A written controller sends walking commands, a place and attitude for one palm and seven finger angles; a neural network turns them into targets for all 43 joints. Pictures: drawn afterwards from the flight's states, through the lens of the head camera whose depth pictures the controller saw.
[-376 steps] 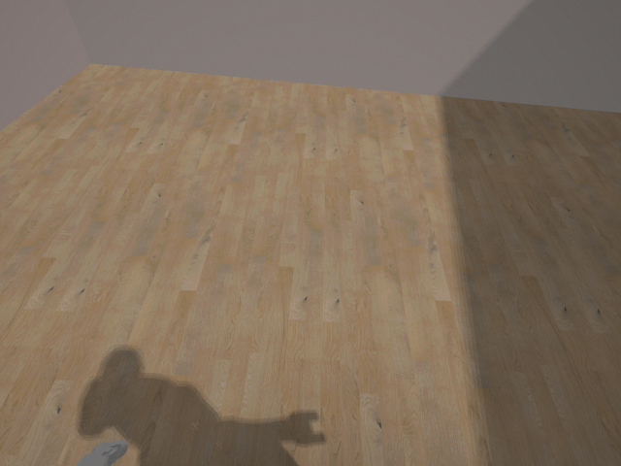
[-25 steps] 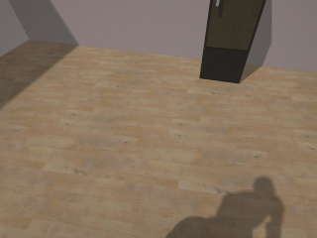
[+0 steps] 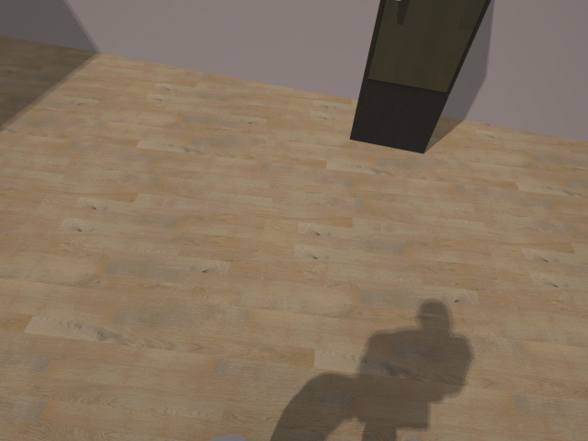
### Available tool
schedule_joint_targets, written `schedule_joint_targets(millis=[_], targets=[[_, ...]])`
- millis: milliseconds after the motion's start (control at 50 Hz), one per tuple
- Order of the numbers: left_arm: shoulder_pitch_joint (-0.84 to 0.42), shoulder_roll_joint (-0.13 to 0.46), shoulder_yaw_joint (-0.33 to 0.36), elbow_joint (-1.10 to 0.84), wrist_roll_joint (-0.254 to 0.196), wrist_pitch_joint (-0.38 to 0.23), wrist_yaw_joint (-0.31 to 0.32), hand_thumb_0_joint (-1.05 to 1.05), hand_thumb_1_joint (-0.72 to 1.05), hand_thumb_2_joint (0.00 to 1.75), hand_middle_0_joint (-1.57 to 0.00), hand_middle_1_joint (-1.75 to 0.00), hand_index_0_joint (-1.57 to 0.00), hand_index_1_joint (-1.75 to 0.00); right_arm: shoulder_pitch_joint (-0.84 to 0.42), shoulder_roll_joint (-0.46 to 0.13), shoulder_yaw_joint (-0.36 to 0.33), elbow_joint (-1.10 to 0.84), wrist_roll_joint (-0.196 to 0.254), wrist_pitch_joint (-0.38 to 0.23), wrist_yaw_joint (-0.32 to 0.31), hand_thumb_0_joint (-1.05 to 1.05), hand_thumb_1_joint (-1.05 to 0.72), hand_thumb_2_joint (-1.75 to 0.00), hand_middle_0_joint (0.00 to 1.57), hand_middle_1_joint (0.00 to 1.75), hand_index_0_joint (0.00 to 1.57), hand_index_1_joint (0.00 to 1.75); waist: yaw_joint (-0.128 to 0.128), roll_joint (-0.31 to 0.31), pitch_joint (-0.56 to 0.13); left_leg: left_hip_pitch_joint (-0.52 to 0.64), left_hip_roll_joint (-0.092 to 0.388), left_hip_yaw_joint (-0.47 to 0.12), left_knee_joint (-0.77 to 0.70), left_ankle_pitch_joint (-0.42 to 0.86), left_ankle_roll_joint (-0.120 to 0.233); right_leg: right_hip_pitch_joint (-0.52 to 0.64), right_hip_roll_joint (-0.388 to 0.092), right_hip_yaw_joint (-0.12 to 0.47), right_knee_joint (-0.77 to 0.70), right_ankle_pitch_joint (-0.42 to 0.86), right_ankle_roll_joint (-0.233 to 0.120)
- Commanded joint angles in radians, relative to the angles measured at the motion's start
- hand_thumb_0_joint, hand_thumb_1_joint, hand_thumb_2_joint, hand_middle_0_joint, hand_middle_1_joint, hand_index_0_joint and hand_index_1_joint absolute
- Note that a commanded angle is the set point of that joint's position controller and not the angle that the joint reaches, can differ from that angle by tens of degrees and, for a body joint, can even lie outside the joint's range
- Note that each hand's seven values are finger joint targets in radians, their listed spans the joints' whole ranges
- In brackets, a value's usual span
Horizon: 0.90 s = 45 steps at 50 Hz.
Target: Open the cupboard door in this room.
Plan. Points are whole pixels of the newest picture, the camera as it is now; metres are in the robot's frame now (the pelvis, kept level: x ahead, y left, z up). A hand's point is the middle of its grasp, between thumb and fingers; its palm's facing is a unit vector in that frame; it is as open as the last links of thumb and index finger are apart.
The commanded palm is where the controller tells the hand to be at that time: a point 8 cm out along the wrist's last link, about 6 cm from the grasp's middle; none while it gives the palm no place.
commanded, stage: turn or walk to find it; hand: left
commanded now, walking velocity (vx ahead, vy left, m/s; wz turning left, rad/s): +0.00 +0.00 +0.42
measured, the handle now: out of the picture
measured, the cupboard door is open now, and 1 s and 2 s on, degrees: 0 0 0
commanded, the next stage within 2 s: stand and wait in 0.30 s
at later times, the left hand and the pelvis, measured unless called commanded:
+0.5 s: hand out of the picture +0.02 +0.16 -0.16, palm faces +0.15 -0.96 -0.24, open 7.3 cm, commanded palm none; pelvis +0.01 -0.02 +0.01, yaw +8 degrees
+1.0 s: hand out of the picture -0.02 +0.18 -0.17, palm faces +0.15 -0.97 -0.19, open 7.4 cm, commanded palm none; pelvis +0.02 +0.01 +0.01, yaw +7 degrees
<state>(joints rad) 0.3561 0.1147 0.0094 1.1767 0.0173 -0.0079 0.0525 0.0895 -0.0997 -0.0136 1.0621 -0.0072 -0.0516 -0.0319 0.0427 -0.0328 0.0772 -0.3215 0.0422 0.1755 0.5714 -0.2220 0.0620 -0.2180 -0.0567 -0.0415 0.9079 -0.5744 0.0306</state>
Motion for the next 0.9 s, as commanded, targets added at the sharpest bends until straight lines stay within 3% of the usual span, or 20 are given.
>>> schedule_joint_targets(millis=[0,120,180,240,260,280,300,320,380,420,480,540,560,600,620,660,720,780,820,880], targets=[[0.087,0.024,0.010,-0.035,-0.001,0.005,-0.014,0.00,0.90,0.90,-0.20,-0.30,-0.20,-0.30,0.112,-0.155,-0.020,0.017,-0.008,0.018,-0.003,0.00,-0.90,-0.90,0.20,0.30,0.20,0.30,-0.027,0.148,-0.051,0.051,0.241,-0.270,-0.312,0.256,0.089,-0.049,-0.052,0.013,-0.046,0.076,0.001],[0.008,0.063,0.026,-0.097,0.009,0.029,-0.018,0.00,0.90,0.90,-0.20,-0.30,-0.20,-0.30,0.092,-0.195,-0.050,-0.024,-0.016,0.037,0.010,0.00,-0.90,-0.90,0.20,0.30,0.20,0.30,-0.028,0.147,-0.052,-0.001,0.220,-0.342,-0.377,-0.066,0.096,-0.068,-0.033,-0.017,-0.131,0.149,0.001],[-0.023,0.091,0.033,-0.130,0.006,0.027,-0.019,0.00,0.90,0.90,-0.20,-0.30,-0.20,-0.30,0.107,-0.215,-0.059,-0.033,-0.019,0.047,0.015,0.00,-0.90,-0.90,0.20,0.30,0.20,0.30,-0.027,0.136,-0.064,0.014,0.211,-0.374,-0.345,-0.023,0.096,-0.054,-0.019,-0.020,-0.230,0.170,-0.001],[0.007,0.116,0.039,-0.141,0.003,0.016,-0.016,0.00,0.90,0.90,-0.20,-0.30,-0.20,-0.30,0.104,-0.218,-0.064,-0.045,-0.011,0.054,0.022,0.00,-0.90,-0.90,0.20,0.30,0.20,0.30,-0.001,0.099,-0.078,-0.018,0.150,-0.334,-0.255,0.006,0.041,0.057,-0.022,-0.035,-0.469,0.331,0.000],[0.004,0.154,0.045,-0.148,0.006,0.008,-0.012,0.00,0.90,0.90,-0.20,-0.30,-0.20,-0.30,0.111,-0.195,-0.063,-0.052,-0.005,0.057,0.026,0.00,-0.90,-0.90,0.20,0.30,0.20,0.30,-0.004,0.026,-0.073,-0.082,0.097,-0.288,-0.179,0.009,0.000,0.117,-0.079,0.031,-0.555,0.354,-0.019],[-0.012,0.222,0.057,-0.164,0.012,0.002,-0.007,0.00,0.90,0.90,-0.20,-0.30,-0.20,-0.30,0.118,-0.146,-0.053,-0.072,0.000,0.059,0.032,0.00,-0.90,-0.90,0.20,0.30,0.20,0.30,-0.009,-0.142,-0.060,-0.187,0.002,-0.181,-0.048,-0.080,-0.054,0.149,-0.242,0.191,-0.620,0.327,-0.079],[-0.030,0.268,0.063,-0.188,0.009,0.000,-0.008,0.00,0.90,0.90,-0.20,-0.30,-0.20,-0.30,0.093,-0.140,-0.051,-0.094,-0.004,0.066,0.033,0.00,-0.90,-0.90,0.20,0.30,0.20,0.30,0.000,-0.239,-0.039,-0.182,-0.043,-0.129,0.104,-0.213,-0.079,0.061,-0.370,0.290,-0.684,0.363,-0.169],[-0.076,0.251,0.062,-0.200,0.007,-0.003,-0.007,0.00,0.90,0.90,-0.20,-0.30,-0.20,-0.30,0.089,-0.170,-0.064,-0.087,-0.009,0.080,0.034,0.00,-0.90,-0.90,0.20,0.30,0.20,0.30,-0.005,-0.207,-0.021,-0.144,-0.016,-0.168,0.250,-0.262,-0.074,-0.037,-0.375,0.261,-0.700,0.347,-0.203],[-0.154,0.194,0.046,-0.213,0.007,-0.004,-0.009,0.00,0.90,0.90,-0.20,-0.30,-0.20,-0.30,0.162,-0.132,-0.057,-0.051,-0.009,0.091,0.032,0.00,-0.90,-0.90,0.20,0.30,0.20,0.30,-0.058,-0.112,0.025,-0.117,-0.006,-0.166,0.377,-0.207,-0.080,-0.080,-0.269,0.117,-0.644,0.520,-0.182],[-0.121,0.194,0.043,-0.200,0.008,-0.010,-0.013,0.00,0.90,0.90,-0.20,-0.30,-0.20,-0.30,0.178,-0.114,-0.050,-0.043,-0.005,0.088,0.030,0.00,-0.90,-0.90,0.20,0.30,0.20,0.30,-0.052,-0.098,-0.011,-0.101,-0.009,-0.147,0.318,-0.206,-0.092,-0.006,-0.237,0.056,-0.594,0.659,-0.165],[-0.068,0.205,0.045,-0.164,0.010,-0.010,-0.013,0.00,0.90,0.90,-0.20,-0.30,-0.20,-0.30,0.152,-0.109,-0.039,-0.048,-0.001,0.078,0.025,0.00,-0.90,-0.90,0.20,0.30,0.20,0.30,-0.025,-0.127,-0.048,-0.057,-0.005,-0.118,0.163,-0.193,-0.102,0.070,-0.225,0.053,-0.550,0.746,-0.164],[-0.071,0.201,0.042,-0.138,-0.002,-0.004,-0.014,0.00,0.90,0.90,-0.20,-0.30,-0.20,-0.30,0.195,-0.115,-0.031,-0.021,-0.002,0.060,0.018,0.00,-0.90,-0.90,0.20,0.30,0.20,0.30,-0.043,-0.110,-0.095,0.117,-0.004,-0.108,-0.113,0.017,-0.100,0.046,-0.180,0.029,-0.470,0.670,-0.108],[-0.070,0.184,0.040,-0.136,-0.007,-0.002,-0.016,0.00,0.90,0.90,-0.20,-0.30,-0.20,-0.30,0.217,-0.142,-0.034,-0.010,-0.001,0.050,0.017,0.00,-0.90,-0.90,0.20,0.30,0.20,0.30,-0.048,-0.040,-0.116,0.193,0.034,-0.152,-0.165,0.147,-0.088,0.013,-0.144,0.005,-0.419,0.602,-0.072],[-0.026,0.119,0.026,-0.134,-0.010,0.006,-0.016,0.00,0.90,0.90,-0.20,-0.30,-0.20,-0.30,0.197,-0.219,-0.042,-0.010,-0.007,0.038,0.007,0.00,-0.90,-0.90,0.20,0.30,0.20,0.30,-0.023,0.148,-0.148,0.223,0.205,-0.301,-0.176,0.374,-0.007,-0.028,-0.063,-0.044,-0.393,0.366,-0.007],[-0.033,0.108,0.022,-0.126,-0.006,0.009,-0.015,0.00,0.90,0.90,-0.20,-0.30,-0.20,-0.30,0.166,-0.222,-0.041,-0.010,-0.008,0.041,0.005,0.00,-0.90,-0.90,0.20,0.30,0.20,0.30,-0.019,0.133,-0.120,0.180,0.212,-0.291,-0.196,0.311,0.007,-0.010,-0.048,-0.044,-0.416,0.305,-0.001],[-0.056,0.115,0.015,-0.101,-0.007,0.013,-0.019,0.00,0.90,0.90,-0.20,-0.30,-0.20,-0.30,0.153,-0.198,-0.033,0.006,-0.003,0.037,-0.004,0.00,-0.90,-0.90,0.20,0.30,0.20,0.30,-0.027,0.213,-0.079,0.154,0.174,-0.269,-0.225,0.365,0.001,0.025,-0.048,-0.053,-0.422,0.349,0.006],[-0.025,0.131,0.017,-0.070,-0.004,0.007,-0.019,0.00,0.90,0.90,-0.20,-0.30,-0.20,-0.30,0.148,-0.182,-0.029,0.012,-0.001,0.040,-0.005,0.00,-0.90,-0.90,0.20,0.30,0.20,0.30,-0.026,0.118,-0.054,0.146,0.124,-0.214,-0.178,0.372,-0.029,0.056,-0.076,-0.042,-0.462,0.501,-0.004],[-0.034,0.149,0.028,-0.074,-0.002,0.012,-0.019,0.00,0.90,0.90,-0.20,-0.30,-0.20,-0.30,0.146,-0.194,-0.034,-0.001,-0.001,0.048,-0.002,0.00,-0.90,-0.90,0.20,0.30,0.20,0.30,-0.032,0.092,-0.032,0.106,0.116,-0.221,-0.179,0.309,-0.031,0.048,-0.083,-0.056,-0.440,0.498,-0.003],[-0.011,0.120,0.012,-0.052,0.000,0.003,-0.023,0.00,0.90,0.90,-0.20,-0.30,-0.20,-0.30,0.165,-0.171,-0.022,0.013,-0.006,0.040,0.000,0.00,-0.90,-0.90,0.20,0.30,0.20,0.30,-0.034,0.073,-0.065,0.149,0.102,-0.205,-0.209,0.092,-0.034,0.050,-0.074,-0.038,-0.504,0.367,-0.005],[-0.030,0.119,0.005,-0.041,0.002,-0.002,-0.027,0.00,0.90,0.90,-0.20,-0.30,-0.20,-0.30,0.167,-0.170,-0.020,0.021,-0.005,0.032,-0.001,0.00,-0.90,-0.90,0.20,0.30,0.20,0.30,-0.038,0.040,-0.013,0.150,0.095,-0.185,-0.233,0.073,-0.043,0.025,-0.076,-0.011,-0.547,0.424,-0.013]])
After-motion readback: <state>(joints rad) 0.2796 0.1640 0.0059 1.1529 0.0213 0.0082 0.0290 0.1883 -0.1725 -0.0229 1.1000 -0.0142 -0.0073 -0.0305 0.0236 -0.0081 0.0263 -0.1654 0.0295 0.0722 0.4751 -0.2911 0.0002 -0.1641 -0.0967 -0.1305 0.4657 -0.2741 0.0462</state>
